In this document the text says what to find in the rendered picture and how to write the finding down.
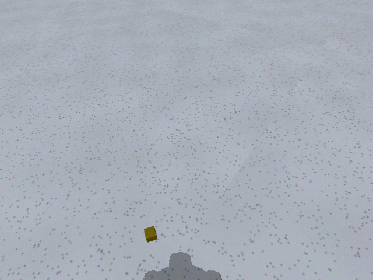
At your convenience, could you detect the cube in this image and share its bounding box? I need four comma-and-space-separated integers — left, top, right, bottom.
144, 226, 157, 242

